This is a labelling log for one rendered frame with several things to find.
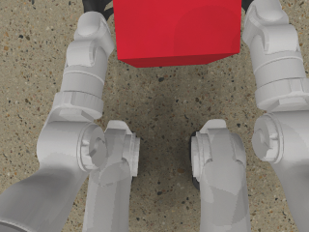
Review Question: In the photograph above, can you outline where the right robot forearm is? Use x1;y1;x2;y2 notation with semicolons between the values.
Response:
241;0;309;112

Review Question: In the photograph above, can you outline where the right robot upper arm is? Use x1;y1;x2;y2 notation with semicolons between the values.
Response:
251;109;309;232

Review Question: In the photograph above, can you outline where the left robot hand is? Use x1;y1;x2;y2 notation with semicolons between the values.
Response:
82;0;114;21

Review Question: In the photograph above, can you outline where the robot right shin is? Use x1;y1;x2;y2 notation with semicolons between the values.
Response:
196;119;246;182

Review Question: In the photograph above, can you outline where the carton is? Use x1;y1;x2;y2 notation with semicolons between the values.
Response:
113;0;241;68

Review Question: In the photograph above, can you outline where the left robot upper arm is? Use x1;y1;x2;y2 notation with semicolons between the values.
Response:
0;121;107;232

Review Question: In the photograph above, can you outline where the right robot foot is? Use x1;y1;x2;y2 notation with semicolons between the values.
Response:
188;130;200;190

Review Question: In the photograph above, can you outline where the right robot hand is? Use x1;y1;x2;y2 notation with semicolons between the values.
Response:
241;0;254;14

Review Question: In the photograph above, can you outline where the left robot forearm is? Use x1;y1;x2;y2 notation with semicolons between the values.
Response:
36;11;115;156

